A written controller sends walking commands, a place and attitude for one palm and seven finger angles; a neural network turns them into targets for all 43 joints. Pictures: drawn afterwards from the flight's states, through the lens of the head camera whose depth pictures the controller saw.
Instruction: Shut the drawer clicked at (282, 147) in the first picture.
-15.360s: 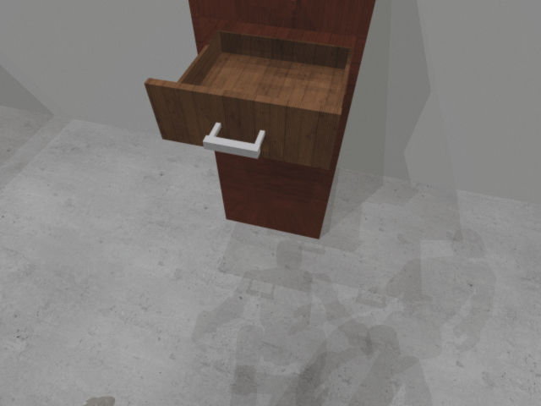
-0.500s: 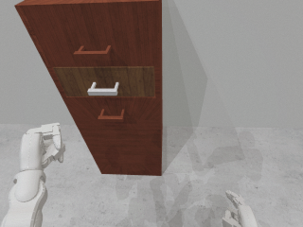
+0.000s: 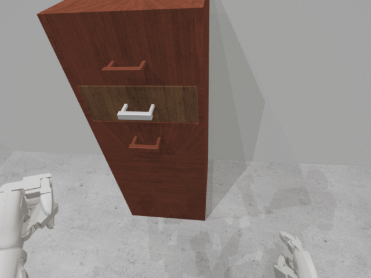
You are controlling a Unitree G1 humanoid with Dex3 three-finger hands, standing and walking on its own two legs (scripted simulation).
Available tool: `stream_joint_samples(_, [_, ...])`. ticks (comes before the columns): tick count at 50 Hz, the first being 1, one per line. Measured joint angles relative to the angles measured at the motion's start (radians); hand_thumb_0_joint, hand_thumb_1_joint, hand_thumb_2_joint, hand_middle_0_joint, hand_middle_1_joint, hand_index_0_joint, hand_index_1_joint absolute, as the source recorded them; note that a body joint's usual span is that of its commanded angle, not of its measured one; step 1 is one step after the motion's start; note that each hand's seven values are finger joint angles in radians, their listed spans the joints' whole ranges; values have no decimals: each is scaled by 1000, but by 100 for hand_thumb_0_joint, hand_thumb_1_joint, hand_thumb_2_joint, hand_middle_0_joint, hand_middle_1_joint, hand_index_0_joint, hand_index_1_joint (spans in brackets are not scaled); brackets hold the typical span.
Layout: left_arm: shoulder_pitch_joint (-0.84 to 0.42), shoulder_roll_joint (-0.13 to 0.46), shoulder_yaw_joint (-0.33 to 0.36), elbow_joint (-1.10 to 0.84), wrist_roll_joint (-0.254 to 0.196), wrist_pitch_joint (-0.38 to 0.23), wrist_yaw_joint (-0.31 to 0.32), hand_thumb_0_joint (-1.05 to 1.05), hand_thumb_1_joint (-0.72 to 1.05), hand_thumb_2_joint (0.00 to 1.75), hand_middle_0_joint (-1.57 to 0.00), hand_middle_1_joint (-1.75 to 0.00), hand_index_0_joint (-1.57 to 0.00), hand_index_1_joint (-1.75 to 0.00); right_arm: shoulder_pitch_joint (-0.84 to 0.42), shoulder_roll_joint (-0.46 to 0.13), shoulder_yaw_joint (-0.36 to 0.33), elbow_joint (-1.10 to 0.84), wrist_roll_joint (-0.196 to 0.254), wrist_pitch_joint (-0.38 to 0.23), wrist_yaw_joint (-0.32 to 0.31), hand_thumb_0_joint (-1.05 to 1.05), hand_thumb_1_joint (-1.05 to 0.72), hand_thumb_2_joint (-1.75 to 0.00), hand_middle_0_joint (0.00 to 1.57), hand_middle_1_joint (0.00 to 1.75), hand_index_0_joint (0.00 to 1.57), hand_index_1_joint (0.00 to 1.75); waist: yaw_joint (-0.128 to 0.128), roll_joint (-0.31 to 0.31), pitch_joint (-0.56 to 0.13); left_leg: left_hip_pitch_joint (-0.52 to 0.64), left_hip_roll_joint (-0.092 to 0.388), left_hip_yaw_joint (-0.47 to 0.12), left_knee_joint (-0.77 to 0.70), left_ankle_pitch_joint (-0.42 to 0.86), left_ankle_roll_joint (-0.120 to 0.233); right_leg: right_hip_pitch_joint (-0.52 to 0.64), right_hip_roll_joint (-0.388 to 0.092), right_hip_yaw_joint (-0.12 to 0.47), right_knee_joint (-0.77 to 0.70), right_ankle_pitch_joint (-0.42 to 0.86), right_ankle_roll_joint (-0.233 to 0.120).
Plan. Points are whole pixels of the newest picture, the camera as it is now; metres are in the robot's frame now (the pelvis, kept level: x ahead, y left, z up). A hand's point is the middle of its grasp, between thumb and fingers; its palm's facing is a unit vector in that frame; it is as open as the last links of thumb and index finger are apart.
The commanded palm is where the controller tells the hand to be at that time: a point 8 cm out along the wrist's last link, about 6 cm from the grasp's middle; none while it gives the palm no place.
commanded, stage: step back with the hand held close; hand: left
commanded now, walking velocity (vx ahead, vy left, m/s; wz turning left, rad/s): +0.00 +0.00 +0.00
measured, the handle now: (136, 111) +0.59 +0.25 +0.04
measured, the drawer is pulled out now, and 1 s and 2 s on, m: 0.00 0.00 0.00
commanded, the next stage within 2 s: stop stepping back and stand still in 1.42 s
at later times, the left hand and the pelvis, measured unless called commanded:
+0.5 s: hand (45, 217) +0.16 +0.25 +0.15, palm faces +0.28 -0.82 -0.50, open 3.2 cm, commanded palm +0.10 +0.30 +0.17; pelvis -0.03 +0.02 +0.00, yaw +0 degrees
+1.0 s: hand (0, 256) +0.10 +0.28 +0.16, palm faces +0.37 -0.83 -0.42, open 3.2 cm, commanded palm +0.03 +0.32 +0.17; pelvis -0.10 +0.04 -0.02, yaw +1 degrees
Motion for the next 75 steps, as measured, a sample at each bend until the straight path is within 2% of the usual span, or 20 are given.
stream_joint_samples(6, [-10, -1, -7, -2, 0, 6, 1, 1, 89, 90, -141, -160, -140, -160, 1, 10, 7, 1, -4, -8, -1, 2, -90, -90, 20, 30, 20, 30, -6, -11, -1, 4, 3, 3, -1, 0, -2, 2, 3, 3, 1, 0, -2])
stream_joint_samples(12, [0, 41, 66, -31, 10, -57, -5, 1, 89, 90, -141, -160, -140, -160, -11, 6, 0, -36, -7, 47, 17, 2, -90, -90, 20, 30, 21, 30, -45, -18, -8, -74, 12, -6, 30, 0, -1, -58, 12, -5, -4, 18, 1])
stream_joint_samples(16, [57, 41, 54, -50, 13, -60, -9, 1, 89, 90, -141, -160, -140, -160, -15, -4, -21, -52, -6, 85, 17, 2, -90, -90, 20, 30, 21, 30, -66, -24, -4, -113, 3, 4, 23, 17, 9, -106, 2, 4, 3, 30, 11])
stream_joint_samples(23, [120, 81, 53, -110, 14, -56, 0, 1, 89, 90, -141, -160, -140, -160, 0, -2, -42, -64, 2, 116, 0, 2, -91, -90, 20, 30, 20, 30, -72, -56, 13, -166, -11, 12, 32, 37, 23, -169, -14, 11, 35, 40, 24])
stream_joint_samples(29, [115, 100, 83, -141, 16, -71, 18, 1, 89, 90, -141, -160, -140, -160, -1, 14, -36, -72, 3, 104, -2, 2, -91, -90, 20, 30, 20, 30, -73, -71, 18, -208, -15, 13, 54, 55, 32, -212, -19, 11, 60, 57, 30])
stream_joint_samples(37, [109, 91, 98, -152, 38, -113, 27, 1, 89, 90, -141, -160, -140, -160, -1, 28, -17, -91, 1, 53, -1, 2, -90, -90, 20, 30, 21, 30, -73, -70, 19, -276, -15, 5, 111, 69, 39, -278, -21, 1, 121, 65, 31])
stream_joint_samples(44, [100, 60, 75, -173, 36, -135, 49, 1, 88, 90, -141, -160, -140, -160, 11, 19, -23, -49, -6, 30, 3, 2, -90, -90, 20, 30, 21, 30, -62, -64, 8, -338, -11, -26, 205, -17, 16, -303, -5, -9, 129, 86, 25])
stream_joint_samples(48, [77, 60, 67, -178, 36, -139, 59, 1, 88, 90, -141, -160, -140, -160, 16, 13, -27, -26, -6, 31, -9, 2, -90, -90, 20, 30, 21, 30, -74, -73, 13, -336, -13, -26, 191, 75, 42, -313, -2, -3, 157, 59, 37])
stream_joint_samples(51, [57, 86, 92, -162, 54, -143, 52, 1, 88, 90, -141, -160, -140, -160, 28, 29, -30, -25, -15, 18, -16, 2, -90, -90, 20, 30, 21, 30, -97, -70, 10, -334, -14, -46, 146, 101, 59, -343, 45, 50, 324, -53, 38])
stream_joint_samples(54, [72, 116, 128, -171, 48, -156, 51, 1, 88, 90, -141, -160, -140, -160, 49, 51, -27, -28, -22, -4, -4, 2, -90, -90, 20, 30, 21, 30, -104, -73, -16, -344, -10, -66, 80, 151, 55, -305, 78, 66, 370, -131, 30])
stream_joint_samples(56, [101, 122, 144, -189, 34, -166, 51, 1, 89, 90, -141, -160, -140, -160, 51, 61, -19, -25, -26, -19, 8, 2, -90, -90, 20, 30, 21, 30, -97, -83, -36, -356, -7, -61, 39, 181, 49, -246, 75, 61, 285, -159, 22])
stream_joint_samples(59, [129, 131, 146, -212, 20, -181, 42, 1, 89, 90, -141, -160, -140, -160, 24, 66, -6, -23, -33, -29, 21, 2, -90, -90, 20, 30, 21, 30, -76, -109, -42, -386, -13, -31, 8, 217, 42, -145, 49, 67, 77, -44, 10])
stream_joint_samples(60, [126, 133, 143, -214, 18, -190, 35, 1, 89, 90, -141, -160, -140, -160, 3, 65, -2, -21, -34, -27, 24, 2, -90, -90, 20, 30, 21, 30, -64, -117, -33, -400, -13, -14, 10, 225, 40, -133, 40, 77, 32, -51, 16])
stream_joint_samples(62, [93, 120, 113, -196, 17, -199, 18, 1, 89, 90, -141, -160, -140, -160, -47, 52, -3, -7, -33, -18, 25, 2, -90, -90, 20, 30, 21, 30, -57, -84, 8, -404, 9, -17, -1, 249, 39, -145, 61, 77, 31, -51, 21])
stream_joint_samples(66, [89, 138, 90, -202, 4, -196, 0, 1, 89, 90, -141, -160, -140, -160, -75, 47, -11, -14, -12, 5, 25, 2, -90, -90, 20, 30, 21, 30, -71, -55, 44, -395, 28, -32, -5, 281, 31, -155, 83, 66, 71, -34, 17])
stream_joint_samples(69, [125, 155, 98, -212, -5, -199, 1, 1, 88, 90, -141, -160, -140, -160, -46, 43, -18, -21, -5, 15, 17, 2, -90, -90, 20, 30, 21, 30, -88, -54, 21, -419, 19, -50, 79, 174, 6, -154, 83, 55, 102, -48, 13])
stream_joint_samples(72, [142, 146, 101, -205, 1, -197, 14, 1, 88, 90, -141, -160, -140, -160, -2, 27, -31, -5, -8, 24, 5, 2, -90, -90, 20, 30, 21, 30, -89, -57, -20, -416, -3, -64, 182, 56, -17, -150, 72, 56, 134, -67, 17])
stream_joint_samples(75, [98, 121, 98, -175, 7, -192, 24, 1, 88, 90, -141, -160, -140, -160, 24, 8, -38, 13, -9, 28, -11, 2, -90, -90, 20, 30, 21, 30, -89, -56, -29, -397, -13, -64, 157, 155, 14, -148, 62, 51, 161, -80, 34])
